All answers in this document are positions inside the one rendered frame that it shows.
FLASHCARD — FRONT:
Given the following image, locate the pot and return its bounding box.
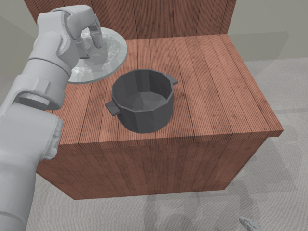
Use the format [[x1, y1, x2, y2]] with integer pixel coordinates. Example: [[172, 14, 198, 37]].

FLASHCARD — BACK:
[[105, 68, 178, 134]]

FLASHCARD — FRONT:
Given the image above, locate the lid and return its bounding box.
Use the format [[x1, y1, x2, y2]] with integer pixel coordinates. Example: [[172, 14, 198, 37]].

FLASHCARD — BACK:
[[68, 27, 128, 84]]

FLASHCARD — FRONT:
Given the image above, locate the table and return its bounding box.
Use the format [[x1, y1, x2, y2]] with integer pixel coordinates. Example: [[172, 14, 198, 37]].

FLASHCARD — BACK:
[[24, 0, 284, 200]]

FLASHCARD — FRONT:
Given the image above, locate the left robot forearm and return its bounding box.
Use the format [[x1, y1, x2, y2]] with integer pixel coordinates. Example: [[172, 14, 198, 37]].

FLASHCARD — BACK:
[[0, 8, 82, 126]]

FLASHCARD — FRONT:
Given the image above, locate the robot left upper arm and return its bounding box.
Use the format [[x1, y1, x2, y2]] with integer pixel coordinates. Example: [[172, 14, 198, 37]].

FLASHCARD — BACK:
[[0, 102, 63, 231]]

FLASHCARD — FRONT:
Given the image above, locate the left robot hand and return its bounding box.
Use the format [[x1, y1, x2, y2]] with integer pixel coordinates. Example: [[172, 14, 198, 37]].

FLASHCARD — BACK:
[[63, 5, 103, 59]]

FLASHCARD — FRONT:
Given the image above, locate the knob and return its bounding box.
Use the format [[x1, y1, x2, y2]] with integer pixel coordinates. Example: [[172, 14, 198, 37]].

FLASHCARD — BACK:
[[82, 38, 95, 54]]

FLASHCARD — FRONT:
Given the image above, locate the right robot hand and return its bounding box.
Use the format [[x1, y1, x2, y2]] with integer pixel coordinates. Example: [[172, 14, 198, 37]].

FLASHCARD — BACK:
[[239, 216, 265, 231]]

